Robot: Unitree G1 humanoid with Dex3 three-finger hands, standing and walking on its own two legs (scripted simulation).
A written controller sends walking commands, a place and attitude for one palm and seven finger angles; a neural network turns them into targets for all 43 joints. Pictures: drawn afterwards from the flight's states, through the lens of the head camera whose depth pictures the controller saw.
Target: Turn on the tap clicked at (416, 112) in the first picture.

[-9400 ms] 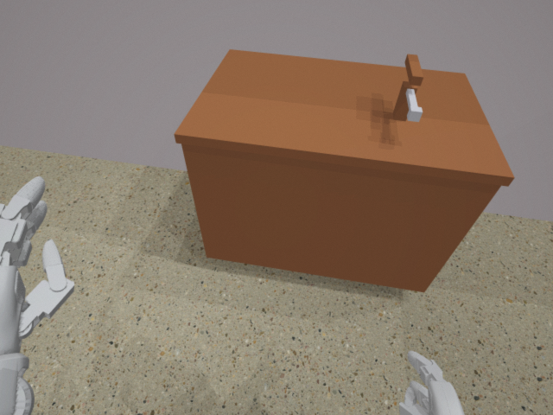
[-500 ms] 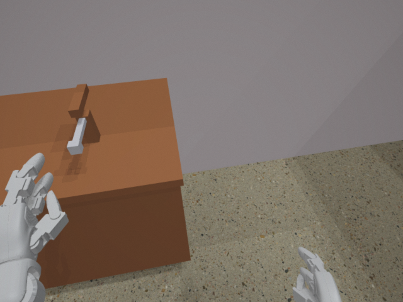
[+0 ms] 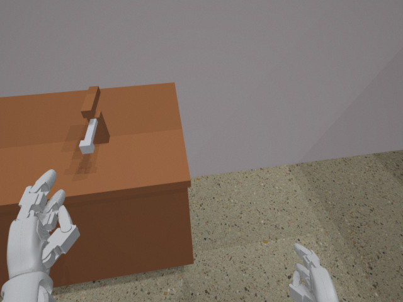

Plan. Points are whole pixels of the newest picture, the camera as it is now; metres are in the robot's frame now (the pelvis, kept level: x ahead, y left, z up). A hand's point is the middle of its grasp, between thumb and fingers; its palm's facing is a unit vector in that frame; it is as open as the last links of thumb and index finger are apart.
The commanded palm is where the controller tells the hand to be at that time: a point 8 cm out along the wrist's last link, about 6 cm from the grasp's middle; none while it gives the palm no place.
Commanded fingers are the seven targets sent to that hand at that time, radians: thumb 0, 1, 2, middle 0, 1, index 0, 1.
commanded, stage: turn the palm inward beside the body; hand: left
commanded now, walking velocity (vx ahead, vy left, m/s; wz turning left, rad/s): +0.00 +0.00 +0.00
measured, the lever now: (87, 146) +0.46 +0.38 +0.04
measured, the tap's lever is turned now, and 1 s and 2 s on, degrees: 0 0 0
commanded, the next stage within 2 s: reach beside the lever's end, fingers flat in 0.50 s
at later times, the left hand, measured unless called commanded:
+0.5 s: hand (89, 230) +0.18 +0.21 +0.13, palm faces +0.47 -0.88 -0.10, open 7.4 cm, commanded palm +0.13 +0.25 +0.14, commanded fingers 0.00 0.90 0.90 -0.20 -0.30 -0.20 -0.30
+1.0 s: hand (87, 205) +0.24 +0.24 +0.11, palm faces +0.50 -0.86 -0.11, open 7.4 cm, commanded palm +0.19 +0.29 +0.11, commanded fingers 0.00 0.90 0.90 -0.20 -0.30 -0.20 -0.30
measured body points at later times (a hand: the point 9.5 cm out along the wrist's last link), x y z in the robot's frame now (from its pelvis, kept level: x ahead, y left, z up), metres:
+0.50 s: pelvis +0.00 -0.02 +0.00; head -0.02 -0.05 +0.45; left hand +0.15 +0.25 +0.13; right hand +0.20 -0.23 -0.07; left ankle +0.03 +0.10 -0.73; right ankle +0.00 -0.09 -0.73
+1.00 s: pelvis +0.01 -0.03 +0.00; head +0.01 -0.05 +0.45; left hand +0.21 +0.29 +0.11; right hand +0.20 -0.25 -0.09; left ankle +0.03 +0.10 -0.73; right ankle +0.00 -0.09 -0.73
